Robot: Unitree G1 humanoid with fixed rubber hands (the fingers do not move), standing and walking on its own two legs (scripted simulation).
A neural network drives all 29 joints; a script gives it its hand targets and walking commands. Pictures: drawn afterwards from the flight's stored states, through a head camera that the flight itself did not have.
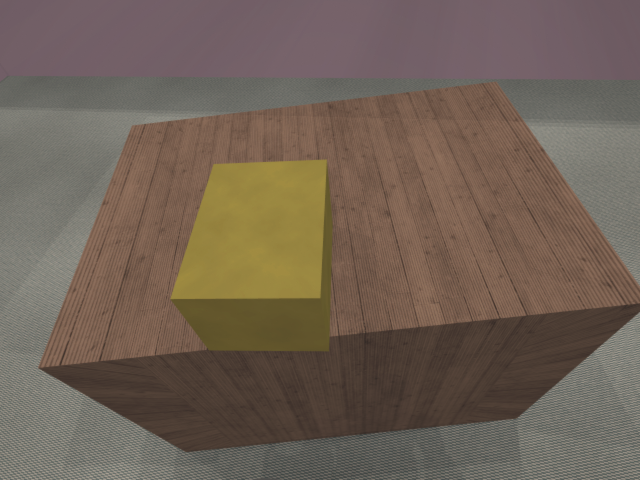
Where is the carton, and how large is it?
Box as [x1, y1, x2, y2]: [170, 159, 332, 350]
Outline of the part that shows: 326,159 213,164 170,298 208,349 328,350 332,222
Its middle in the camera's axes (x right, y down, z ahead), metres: -0.08 +0.02 +0.63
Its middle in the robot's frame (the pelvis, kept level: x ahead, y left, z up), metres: +0.45 +0.08 -0.02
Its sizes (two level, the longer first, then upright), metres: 0.261 0.192 0.162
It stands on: a pedestal, 0.68 m high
